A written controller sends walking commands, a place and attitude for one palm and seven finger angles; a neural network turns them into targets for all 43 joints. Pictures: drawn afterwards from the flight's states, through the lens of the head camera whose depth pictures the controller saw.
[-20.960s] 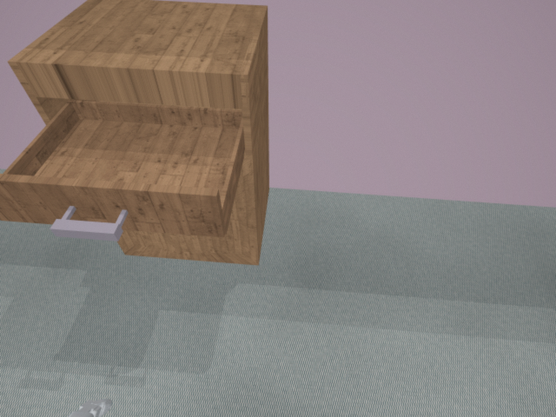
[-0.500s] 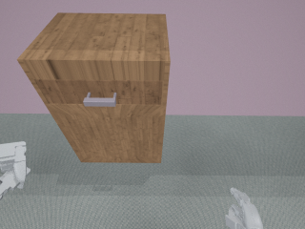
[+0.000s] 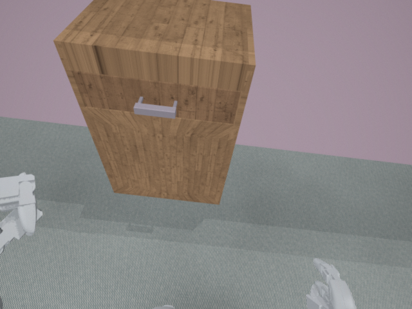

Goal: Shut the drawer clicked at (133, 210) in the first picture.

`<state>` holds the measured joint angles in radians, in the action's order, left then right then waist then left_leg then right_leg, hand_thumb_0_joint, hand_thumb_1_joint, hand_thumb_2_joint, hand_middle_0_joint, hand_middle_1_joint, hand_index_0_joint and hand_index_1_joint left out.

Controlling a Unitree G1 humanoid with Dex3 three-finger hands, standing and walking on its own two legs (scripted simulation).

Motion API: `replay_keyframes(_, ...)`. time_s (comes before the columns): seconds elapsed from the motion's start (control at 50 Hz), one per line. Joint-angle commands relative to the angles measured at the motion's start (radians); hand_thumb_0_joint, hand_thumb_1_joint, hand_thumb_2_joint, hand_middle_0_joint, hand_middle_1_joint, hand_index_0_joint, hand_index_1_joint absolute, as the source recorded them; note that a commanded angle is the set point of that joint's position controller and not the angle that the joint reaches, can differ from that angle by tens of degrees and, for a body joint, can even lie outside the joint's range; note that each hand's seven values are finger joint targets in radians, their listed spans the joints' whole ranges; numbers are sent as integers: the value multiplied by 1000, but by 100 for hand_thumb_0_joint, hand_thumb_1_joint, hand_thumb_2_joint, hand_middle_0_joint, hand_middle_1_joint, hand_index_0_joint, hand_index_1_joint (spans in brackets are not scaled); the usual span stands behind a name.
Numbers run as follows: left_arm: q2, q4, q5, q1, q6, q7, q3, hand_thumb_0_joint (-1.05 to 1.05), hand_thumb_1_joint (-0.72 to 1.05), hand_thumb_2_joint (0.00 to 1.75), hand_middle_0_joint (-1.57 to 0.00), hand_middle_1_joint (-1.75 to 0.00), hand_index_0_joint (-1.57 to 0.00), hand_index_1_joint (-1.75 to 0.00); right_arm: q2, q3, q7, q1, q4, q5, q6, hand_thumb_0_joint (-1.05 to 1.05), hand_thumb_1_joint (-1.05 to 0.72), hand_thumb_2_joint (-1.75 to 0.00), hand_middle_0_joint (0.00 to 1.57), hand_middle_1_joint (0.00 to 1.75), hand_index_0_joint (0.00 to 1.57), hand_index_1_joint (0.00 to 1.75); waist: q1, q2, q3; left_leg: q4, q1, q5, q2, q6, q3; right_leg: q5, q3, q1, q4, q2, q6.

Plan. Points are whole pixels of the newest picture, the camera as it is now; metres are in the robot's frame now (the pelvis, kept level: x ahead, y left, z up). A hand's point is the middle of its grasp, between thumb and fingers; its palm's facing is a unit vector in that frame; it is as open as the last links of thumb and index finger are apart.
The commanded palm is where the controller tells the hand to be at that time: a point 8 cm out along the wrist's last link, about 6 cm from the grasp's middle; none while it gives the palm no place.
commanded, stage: step back with the hand held close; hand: left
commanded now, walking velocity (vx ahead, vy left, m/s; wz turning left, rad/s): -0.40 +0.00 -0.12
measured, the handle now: (156, 106) +0.71 +0.19 -0.08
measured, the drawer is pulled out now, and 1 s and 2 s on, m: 0.00 0.00 0.00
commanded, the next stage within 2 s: stop stepping back and stand still in 0.26 s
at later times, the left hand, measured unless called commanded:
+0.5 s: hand out of the picture +0.09 +0.18 +0.19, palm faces +0.16 -0.81 -0.56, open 3.2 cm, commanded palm +0.05 +0.23 +0.19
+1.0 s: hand out of the picture +0.00 +0.22 +0.19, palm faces +0.37 -0.82 -0.43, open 3.2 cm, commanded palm -0.04 +0.26 +0.19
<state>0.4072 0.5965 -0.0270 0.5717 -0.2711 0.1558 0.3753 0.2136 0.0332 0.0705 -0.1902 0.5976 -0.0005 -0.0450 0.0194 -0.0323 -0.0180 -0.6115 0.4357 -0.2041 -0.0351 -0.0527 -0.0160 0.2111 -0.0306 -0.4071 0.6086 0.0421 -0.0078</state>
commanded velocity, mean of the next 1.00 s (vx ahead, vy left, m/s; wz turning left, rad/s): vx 0.00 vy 0.02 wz -0.01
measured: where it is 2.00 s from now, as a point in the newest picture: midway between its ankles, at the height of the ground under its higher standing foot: outside the picture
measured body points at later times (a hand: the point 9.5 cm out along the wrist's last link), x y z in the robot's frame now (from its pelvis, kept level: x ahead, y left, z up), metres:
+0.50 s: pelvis -0.12 -0.03 +0.01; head -0.09 -0.03 +0.46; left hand +0.07 +0.22 +0.22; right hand +0.00 -0.28 -0.08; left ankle -0.05 +0.08 -0.69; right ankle -0.21 -0.12 -0.73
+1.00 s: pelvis -0.19 -0.01 +0.01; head -0.20 -0.01 +0.46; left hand -0.02 +0.26 +0.21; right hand -0.04 -0.25 -0.07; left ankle -0.15 +0.09 -0.69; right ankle -0.21 -0.12 -0.73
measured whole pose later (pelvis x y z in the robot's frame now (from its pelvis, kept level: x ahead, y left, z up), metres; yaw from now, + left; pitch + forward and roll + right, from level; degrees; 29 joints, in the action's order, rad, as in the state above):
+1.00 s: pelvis -0.19 -0.01 +0.01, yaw -4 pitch +0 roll +0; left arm 0.38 0.56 -0.04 0.63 -0.21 0.16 0.37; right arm 0.18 -0.01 0.06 -0.25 0.61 -0.01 -0.07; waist -0.02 0.00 0.04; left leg -0.85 0.44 -0.36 -0.01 -0.01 0.03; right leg 0.28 0.03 -0.20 0.50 0.01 0.06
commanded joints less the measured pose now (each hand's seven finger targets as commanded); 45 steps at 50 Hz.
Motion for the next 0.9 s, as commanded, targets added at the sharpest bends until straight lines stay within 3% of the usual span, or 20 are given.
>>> replay_keyframes(0.0,190,264,5,-3,-70,3,169,0,90,90,-140,-160,-140,-160,134,51,2,70,-164,28,-97,0,-90,-90,20,30,20,30,-9,302,170,409,128,-107,373,-127,-355,210,-48,188,413,36,-5)
replay_keyframes(0.02,193,276,2,-3,-68,4,180,0,90,90,-140,-160,-140,-160,133,55,-3,73,-163,32,-105,0,-90,-90,20,30,20,30,-11,278,167,400,134,-133,383,-139,-367,217,-70,161,464,36,-7)
replay_keyframes(0.06,162,302,-16,31,-68,1,149,0,90,90,-140,-160,-140,-160,132,54,-13,50,-149,26,-116,0,-90,-90,20,30,20,30,-15,174,183,319,-64,110,348,-122,-273,274,-48,48,361,18,-4)
replay_keyframes(0.14,134,282,-33,87,-67,-8,117,0,90,90,-140,-160,-140,-160,119,40,-23,25,-103,25,-135,0,-90,-90,20,30,20,30,-14,225,248,287,-349,340,292,-81,-190,328,16,-27,141,22,-8)
replay_keyframes(0.22,171,282,-38,76,-65,-22,145,0,90,90,-140,-160,-140,-160,121,36,-32,33,-83,42,-135,0,-90,-90,20,30,20,30,-22,300,308,280,-444,474,274,-49,-151,274,45,44,-66,35,0)
replay_keyframes(0.3,215,313,-63,112,-75,-49,196,0,90,90,-140,-160,-140,-160,113,36,-42,70,-123,29,-93,0,-90,-90,20,30,20,30,-37,248,330,231,-366,330,223,8,-56,61,78,207,-315,7,11)
replay_keyframes(0.32,263,318,-66,158,-78,-50,245,0,90,90,-140,-160,-140,-160,111,34,-43,73,-140,27,-79,0,-90,-90,20,30,20,30,-40,176,341,178,-350,272,185,25,-29,-13,50,213,-367,-37,17)
replay_keyframes(0.34,265,316,-79,148,-83,-50,244,0,90,90,-140,-160,-140,-160,93,25,-40,88,-153,10,-61,0,-90,-90,20,30,20,30,-32,15,296,56,-307,49,110,57,50,-131,-28,145,-390,-148,43)
replay_keyframes(0.36,290,280,-89,168,-73,-37,272,0,90,90,-140,-160,-140,-160,83,19,-35,98,-173,-6,-48,0,-90,-90,20,30,20,30,-31,-142,245,-117,-226,-104,48,80,97,-113,-124,50,-413,-289,79)
replay_keyframes(0.38,220,229,-91,205,-51,-32,228,0,90,90,-140,-160,-140,-160,93,35,-29,105,-170,-32,-45,0,-90,-90,20,30,20,30,-45,-237,174,-321,-45,-180,-3,75,52,-227,-172,80,-372,-336,100)
replay_keyframes(0.42,205,148,-77,233,-2,-15,254,0,90,90,-140,-160,-140,-160,78,20,-23,116,-169,-38,-31,0,-90,-90,20,30,20,30,-24,-152,187,-353,110,-173,43,54,24,-479,-116,212,-244,-326,106)
replay_keyframes(0.46,173,118,-55,173,16,1,201,0,90,90,-140,-160,-140,-160,60,8,-5,127,-170,-38,-27,0,-90,-90,20,30,20,30,0,-58,134,-157,59,-108,61,53,50,-516,-83,247,-209,-296,123)
replay_keyframes(0.52,122,63,-44,54,30,14,94,0,90,90,-140,-160,-140,-160,112,19,10,104,-140,-39,-60,0,-90,-90,20,30,20,30,10,-82,58,79,-147,-30,38,25,89,-369,-60,147,-213,-273,54)
replay_keyframes(0.56,108,59,-31,19,22,17,58,0,90,90,-140,-160,-140,-160,136,31,13,60,-128,-33,-80,0,-90,-90,20,30,20,30,3,-78,57,188,-220,61,78,-10,45,-344,-44,176,-151,-215,-1)
replay_keyframes(0.62,145,131,-14,-19,5,19,64,0,90,90,-140,-160,-140,-160,154,35,14,51,-149,-36,-90,0,-90,-90,20,30,20,30,-15,-15,102,140,-313,328,150,-49,-41,-386,-35,172,-99,-136,-61)
replay_keyframes(0.66,166,215,-8,-8,-6,15,89,0,90,90,-140,-160,-140,-160,125,13,8,50,-149,-26,-85,0,-90,-90,20,30,20,30,-10,125,116,178,-257,345,153,-50,-93,-225,21,197,-74,-106,-30)
replay_keyframes(0.76,147,221,-14,50,-10,18,120,0,90,90,-140,-160,-140,-160,120,13,1,81,-158,-17,-103,0,-90,-90,20,30,20,30,-9,185,20,353,-35,-369,160,-18,-145,207,43,248,-161,-50,22)
replay_keyframes(0.8,126,175,-14,74,5,22,122,0,90,90,-140,-160,-140,-160,113,13,6,79,-162,-14,-94,0,-90,-90,20,30,20,30,-7,237,-2,370,31,-503,151,-2,-128,306,65,253,-153,-22,44)
replay_keyframes(0.84,103,131,-16,72,19,21,109,0,90,90,-140,-160,-140,-160,107,14,11,71,-162,-13,-84,0,-90,-90,20,30,20,30,-4,201,-16,323,63,-522,135,9,-107,357,51,241,-179,-20,64)
replay_keyframes(0.88,111,105,-17,55,25,17,104,0,90,90,-140,-160,-140,-160,100,23,13,54,-153,-5,-70,0,-90,-90,20,30,20,30,-4,7,-5,62,45,-357,77,20,-26,461,-124,182,-294,-117,124)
